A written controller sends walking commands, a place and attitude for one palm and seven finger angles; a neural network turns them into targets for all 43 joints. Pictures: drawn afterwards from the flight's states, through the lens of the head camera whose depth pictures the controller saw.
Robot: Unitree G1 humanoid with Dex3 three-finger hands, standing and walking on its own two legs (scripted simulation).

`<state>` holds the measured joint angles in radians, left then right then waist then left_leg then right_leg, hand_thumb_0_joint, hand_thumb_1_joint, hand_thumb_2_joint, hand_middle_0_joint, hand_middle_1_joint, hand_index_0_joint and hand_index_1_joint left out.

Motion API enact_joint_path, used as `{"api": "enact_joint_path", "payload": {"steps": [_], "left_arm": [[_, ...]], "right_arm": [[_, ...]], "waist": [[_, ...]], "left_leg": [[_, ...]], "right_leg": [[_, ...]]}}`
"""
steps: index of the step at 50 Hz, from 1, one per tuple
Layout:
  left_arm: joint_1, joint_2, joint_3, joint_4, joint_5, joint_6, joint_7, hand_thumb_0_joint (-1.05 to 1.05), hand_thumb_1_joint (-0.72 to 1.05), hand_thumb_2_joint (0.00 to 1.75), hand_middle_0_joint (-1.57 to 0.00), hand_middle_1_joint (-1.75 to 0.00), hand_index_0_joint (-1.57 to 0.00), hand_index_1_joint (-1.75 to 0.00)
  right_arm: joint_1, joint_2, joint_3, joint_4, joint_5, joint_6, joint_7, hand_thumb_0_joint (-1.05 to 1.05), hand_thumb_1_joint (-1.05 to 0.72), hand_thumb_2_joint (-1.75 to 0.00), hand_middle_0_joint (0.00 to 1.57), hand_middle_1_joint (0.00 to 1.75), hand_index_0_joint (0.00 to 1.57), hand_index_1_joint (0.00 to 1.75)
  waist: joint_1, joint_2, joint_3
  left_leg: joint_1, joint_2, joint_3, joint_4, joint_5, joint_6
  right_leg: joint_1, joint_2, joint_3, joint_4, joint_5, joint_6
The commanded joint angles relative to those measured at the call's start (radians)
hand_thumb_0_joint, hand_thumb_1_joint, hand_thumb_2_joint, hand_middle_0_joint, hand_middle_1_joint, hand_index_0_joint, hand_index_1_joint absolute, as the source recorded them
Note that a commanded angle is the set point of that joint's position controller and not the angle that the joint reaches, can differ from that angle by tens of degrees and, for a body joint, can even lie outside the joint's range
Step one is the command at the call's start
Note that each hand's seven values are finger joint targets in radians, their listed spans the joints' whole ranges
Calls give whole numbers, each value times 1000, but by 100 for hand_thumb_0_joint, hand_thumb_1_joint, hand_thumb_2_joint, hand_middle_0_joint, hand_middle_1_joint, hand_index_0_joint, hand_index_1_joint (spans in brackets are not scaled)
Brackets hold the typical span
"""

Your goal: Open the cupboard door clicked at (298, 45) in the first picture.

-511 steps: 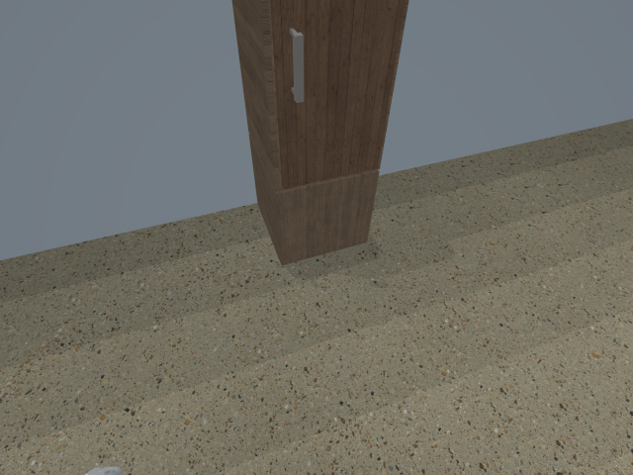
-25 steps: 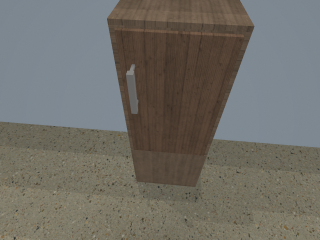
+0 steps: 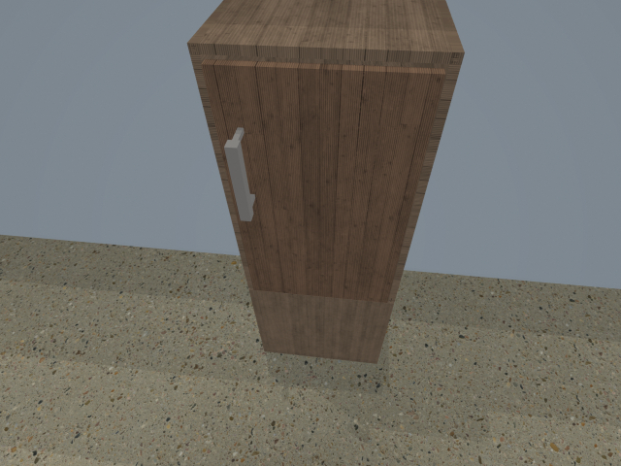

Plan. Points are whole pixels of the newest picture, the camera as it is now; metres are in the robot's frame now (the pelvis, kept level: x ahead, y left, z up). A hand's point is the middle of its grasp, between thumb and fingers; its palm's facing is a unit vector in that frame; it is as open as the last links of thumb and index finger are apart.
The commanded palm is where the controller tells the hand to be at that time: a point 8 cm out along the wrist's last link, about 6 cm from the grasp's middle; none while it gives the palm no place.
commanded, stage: come to a stop and stand still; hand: left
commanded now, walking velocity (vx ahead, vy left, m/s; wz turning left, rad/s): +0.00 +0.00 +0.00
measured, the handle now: (243, 176) +0.55 +0.17 +0.05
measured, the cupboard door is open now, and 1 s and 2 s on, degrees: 0 0 0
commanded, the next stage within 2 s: look again from close up in 1.10 s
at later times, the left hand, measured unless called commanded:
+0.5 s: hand out of the picture +0.02 +0.28 -0.18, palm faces +0.02 -0.97 -0.26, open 7.4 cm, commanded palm none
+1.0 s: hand out of the picture -0.01 +0.25 -0.19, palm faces +0.02 -0.99 -0.14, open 7.4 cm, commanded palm none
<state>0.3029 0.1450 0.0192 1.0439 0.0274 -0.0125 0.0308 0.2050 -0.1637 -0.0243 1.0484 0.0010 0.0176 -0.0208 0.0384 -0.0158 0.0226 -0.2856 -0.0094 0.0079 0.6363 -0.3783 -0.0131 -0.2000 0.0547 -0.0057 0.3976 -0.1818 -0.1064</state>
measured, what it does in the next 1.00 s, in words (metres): steps on the spot: left foot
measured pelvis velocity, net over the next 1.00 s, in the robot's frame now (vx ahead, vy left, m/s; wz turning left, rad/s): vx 0.00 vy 0.09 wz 0.01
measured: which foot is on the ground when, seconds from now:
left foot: up 0.00-0.16, down 0.18-1.00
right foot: down 0.00-1.00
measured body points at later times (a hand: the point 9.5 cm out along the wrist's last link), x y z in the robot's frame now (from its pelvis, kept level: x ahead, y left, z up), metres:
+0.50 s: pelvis -0.03 +0.08 -0.01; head -0.03 +0.08 +0.44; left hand +0.01 +0.33 -0.16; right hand -0.02 -0.16 -0.16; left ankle -0.01 +0.15 -0.75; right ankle +0.02 -0.05 -0.75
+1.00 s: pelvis +0.00 +0.09 -0.01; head +0.01 +0.11 +0.44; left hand -0.01 +0.30 -0.17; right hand +0.03 -0.14 -0.16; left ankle -0.01 +0.15 -0.75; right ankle +0.02 -0.05 -0.75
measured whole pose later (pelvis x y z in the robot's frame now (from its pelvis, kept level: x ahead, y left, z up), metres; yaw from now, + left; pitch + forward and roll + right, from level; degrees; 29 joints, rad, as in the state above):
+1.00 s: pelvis +0.00 +0.09 -0.01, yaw +0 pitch -1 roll +0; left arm 0.30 0.15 -0.02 1.11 0.02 0.00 0.03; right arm 0.25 -0.16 0.02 1.09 -0.01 -0.04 -0.03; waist 0.01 -0.03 0.03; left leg -0.15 -0.09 0.03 0.42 -0.25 0.09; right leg -0.21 -0.03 0.02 0.45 -0.22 0.03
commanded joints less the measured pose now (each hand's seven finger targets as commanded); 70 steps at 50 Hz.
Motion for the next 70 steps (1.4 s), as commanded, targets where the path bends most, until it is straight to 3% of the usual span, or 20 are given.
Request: {"api": "enact_joint_path", "payload": {"steps": [1, 2, 3, 4, 5, 6, 8, 10, 11, 15, 19, 30, 36, 46, 50, 53, 61, 70], "left_arm": [[36, 163, 34, -46, -4, -12, 9, 0, 90, 90, -20, -30, -20, -30], [25, 158, 32, -48, -6, -11, 7, 0, 90, 90, -20, -30, -20, -30], [105, 163, 27, -30, 1, -29, 44, 0, 90, 90, -20, -30, -20, -30], [48, 210, 22, -53, -5, -42, 44, 0, 90, 90, -20, -30, -20, -30], [4, 215, 23, -83, -7, -44, 40, 0, 90, 90, -20, -30, -20, -30], [-21, 210, 23, -96, -9, -38, 34, 0, 90, 90, -20, -30, -20, -30], [-22, 188, 23, -99, -14, -31, 25, 0, 90, 90, -20, -30, -20, -30], [-44, 184, 29, -105, -13, -25, 20, 0, 90, 90, -20, -30, -20, -30], [-51, 186, 26, -105, -12, -16, 17, 0, 90, 90, -20, -30, -20, -30], [-24, 171, 19, -100, -12, -4, 6, 0, 90, 90, -20, -30, -20, -30], [-15, 160, 11, -92, -7, 2, -1, 0, 90, 90, -20, -30, -20, -30], [-12, 138, -10, -42, -11, -4, -3, 0, 90, 90, -20, -30, -20, -30], [11, 119, -18, -11, -13, -8, 0, 0, 90, 90, -20, -30, -20, -30], [34, 94, -20, 25, -14, -9, 5, 0, 90, 90, -20, -30, -20, -30], [35, 90, -20, 32, -14, -5, 6, 0, 90, 90, -20, -30, -20, -30], [36, 85, -21, 32, -14, -2, 5, 0, 90, 90, -20, -30, -20, -30], [35, 84, -16, 31, -16, -3, 7, 0, 90, 90, -20, -30, -20, -30], [44, 78, -17, 31, -16, -4, 7, 0, 90, 90, -20, -30, -20, -30]], "right_arm": [[78, -46, -13, -34, -6, -10, 1, 0, -90, -90, 20, 30, 20, 30], [100, -41, -10, -25, -7, -12, 1, 0, -90, -90, 20, 30, 20, 30], [19, -128, -33, -84, -9, -6, 0, 0, -90, -90, 20, 30, 20, 30], [15, -98, -13, -122, -5, -6, 5, 0, -90, -90, 20, 30, 20, 30], [79, -96, -21, -132, -11, -14, 4, 0, -90, -90, 20, 30, 20, 30], [97, -105, -23, -128, -11, -17, 4, 0, -90, -90, 20, 30, 20, 30], [110, -135, -23, -130, -19, -23, 4, 0, -90, -90, 20, 30, 20, 30], [115, -136, -20, -132, -25, -29, 4, 0, -90, -90, 20, 30, 20, 30], [106, -126, -15, -127, -25, -29, 6, 0, -90, -90, 20, 30, 20, 30], [95, -147, -7, -127, -28, -39, 6, 0, -90, -90, 20, 30, 20, 30], [78, -161, -5, -122, -25, -47, 2, 0, -90, -90, 20, 30, 20, 30], [112, -138, 10, -59, -18, -55, -3, 0, -90, -90, 20, 30, 20, 30], [105, -124, 17, -29, -15, -57, -6, 0, -90, -90, 20, 30, 20, 30], [106, -109, 20, 6, -11, -64, -18, 0, -90, -90, 20, 30, 20, 30], [101, -105, 21, 16, -10, -63, -20, 0, -90, -90, 20, 30, 20, 30], [101, -107, 23, 23, -11, -61, -20, 0, -90, -90, 20, 30, 20, 30], [118, -96, 24, 38, -12, -65, -22, 0, -90, -90, 20, 30, 20, 30], [132, -78, 27, 56, -11, -62, -20, 0, -90, -90, 20, 30, 20, 30]], "waist": [[-24, -90, 16], [-34, -90, 25], [-21, 91, 42], [-62, 68, 69], [-86, 44, -24], [-77, -25, -44], [-66, -91, 12], [-61, -41, 43], [-58, 21, 61], [-32, 24, 70], [-16, 65, 60], [-34, 11, 25], [-38, 36, 27], [-41, 21, 4], [-39, 30, 26], [-37, 22, 45], [-32, 10, 25], [-29, 10, 51]], "left_leg": [[30, 17, -12, -103, 69, 8], [81, 17, -10, -167, 106, 13], [64, -25, 30, 37, 26, -21], [-5, 22, -27, 25, 13, -7], [29, 37, -50, -62, 24, 14], [66, 31, -39, -119, 57, 22], [57, 47, -70, -165, 101, 43], [23, 64, -69, -191, 98, 47], [0, 61, -90, -222, 80, 48], [-106, 98, -170, -337, -27, 72], [-150, 122, -214, -403, -95, 82], [-45, 109, -181, -376, 43, 73], [3, 99, -146, -351, 133, 67], [92, 100, -114, -308, 355, 67], [90, 102, -112, -313, 368, 66], [71, 104, -123, -333, 306, 65], [88, 101, -113, -323, 362, 65], [62, 99, -114, -340, 280, 65]], "right_leg": [[-30, -276, 284, -162, 22, -44], [-75, -254, 265, -168, -60, -24], [-70, -278, 347, -194, 147, 106], [-72, -317, 326, -150, 228, 69], [-19, -303, 288, -65, 153, -9], [-40, -256, 231, -55, -12, -9], [-107, -199, 215, -82, -214, 19], [-120, -185, 188, -74, -248, 22], [-120, -175, 174, -55, -269, 27], [-36, -120, 102, 28, -186, 54], [20, -109, 51, 76, -94, 63], [22, -138, 71, 33, -13, 70], [16, -145, 81, 19, 30, 73], [27, -148, 79, 23, 113, 82], [25, -147, 78, 22, 109, 82], [23, -145, 78, 14, 77, 83], [48, -149, 77, 18, 116, 80], [49, -149, 84, 3, 92, 74]]}}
